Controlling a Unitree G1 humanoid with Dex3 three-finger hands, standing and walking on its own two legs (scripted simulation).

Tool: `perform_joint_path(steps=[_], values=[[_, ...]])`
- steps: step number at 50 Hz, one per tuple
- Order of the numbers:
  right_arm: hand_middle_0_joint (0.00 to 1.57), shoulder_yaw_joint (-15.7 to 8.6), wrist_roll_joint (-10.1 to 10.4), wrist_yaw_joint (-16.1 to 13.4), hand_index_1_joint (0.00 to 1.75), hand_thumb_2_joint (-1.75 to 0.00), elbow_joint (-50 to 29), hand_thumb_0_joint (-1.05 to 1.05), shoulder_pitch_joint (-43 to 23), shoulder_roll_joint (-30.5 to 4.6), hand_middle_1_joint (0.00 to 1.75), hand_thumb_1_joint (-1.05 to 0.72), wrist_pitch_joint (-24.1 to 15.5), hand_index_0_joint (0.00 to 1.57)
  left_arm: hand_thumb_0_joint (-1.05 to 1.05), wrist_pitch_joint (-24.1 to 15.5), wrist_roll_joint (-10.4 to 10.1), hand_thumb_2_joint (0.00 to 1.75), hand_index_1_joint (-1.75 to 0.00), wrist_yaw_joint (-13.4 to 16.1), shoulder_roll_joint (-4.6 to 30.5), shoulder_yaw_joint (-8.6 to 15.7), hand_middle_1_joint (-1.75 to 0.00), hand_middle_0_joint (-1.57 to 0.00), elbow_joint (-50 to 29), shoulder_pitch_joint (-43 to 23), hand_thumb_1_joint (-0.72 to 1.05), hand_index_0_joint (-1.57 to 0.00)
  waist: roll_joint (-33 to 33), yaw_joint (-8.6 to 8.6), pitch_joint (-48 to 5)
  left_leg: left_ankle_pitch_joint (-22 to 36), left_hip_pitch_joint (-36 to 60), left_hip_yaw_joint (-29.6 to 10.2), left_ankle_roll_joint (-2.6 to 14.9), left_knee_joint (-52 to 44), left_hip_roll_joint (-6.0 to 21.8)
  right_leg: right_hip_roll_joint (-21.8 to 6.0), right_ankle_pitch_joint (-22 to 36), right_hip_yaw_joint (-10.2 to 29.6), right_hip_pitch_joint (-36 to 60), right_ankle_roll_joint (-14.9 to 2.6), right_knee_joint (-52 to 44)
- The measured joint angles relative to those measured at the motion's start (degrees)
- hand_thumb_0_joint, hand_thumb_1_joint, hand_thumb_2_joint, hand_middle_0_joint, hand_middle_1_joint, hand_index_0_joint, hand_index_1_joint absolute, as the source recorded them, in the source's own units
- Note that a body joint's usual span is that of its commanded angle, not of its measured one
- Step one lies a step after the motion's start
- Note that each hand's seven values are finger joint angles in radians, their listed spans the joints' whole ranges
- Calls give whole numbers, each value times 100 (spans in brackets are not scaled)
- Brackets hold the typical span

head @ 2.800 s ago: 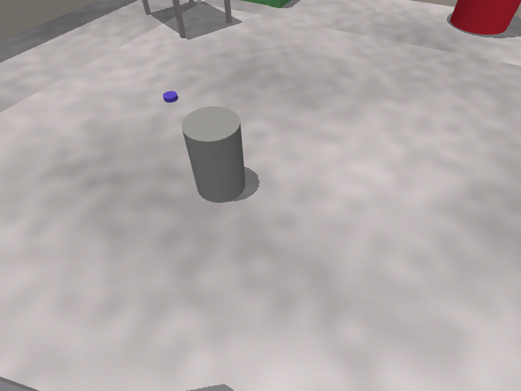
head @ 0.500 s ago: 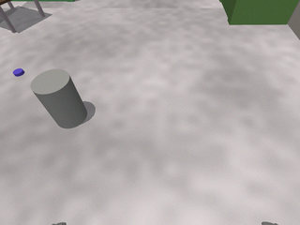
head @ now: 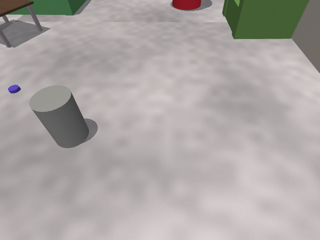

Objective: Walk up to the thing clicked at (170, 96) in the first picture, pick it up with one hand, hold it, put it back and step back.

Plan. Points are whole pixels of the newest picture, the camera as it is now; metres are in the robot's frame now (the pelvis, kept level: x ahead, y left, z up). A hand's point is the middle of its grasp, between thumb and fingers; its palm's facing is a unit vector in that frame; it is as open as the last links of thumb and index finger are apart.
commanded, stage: stand
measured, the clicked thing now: (14, 89) +1.61 +1.49 -0.76
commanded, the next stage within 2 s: none
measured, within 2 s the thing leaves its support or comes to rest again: neither
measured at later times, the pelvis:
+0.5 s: pelvis +0.00 +0.00 +0.00, yaw +2 degrees
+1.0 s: pelvis +0.01 +0.00 +0.00, yaw +2 degrees
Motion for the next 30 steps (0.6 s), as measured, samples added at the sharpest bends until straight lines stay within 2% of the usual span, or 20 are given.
perform_joint_path(steps=[30], values=[[21,40,-3,-13,30,-90,171,1,5,49,30,-91,-10,21,0,19,28,90,-30,8,14,-35,-30,-20,126,136,91,-21,2,58,-60,177,54,-196,22,-255,-87,-104,132,-199,173,29,-326]])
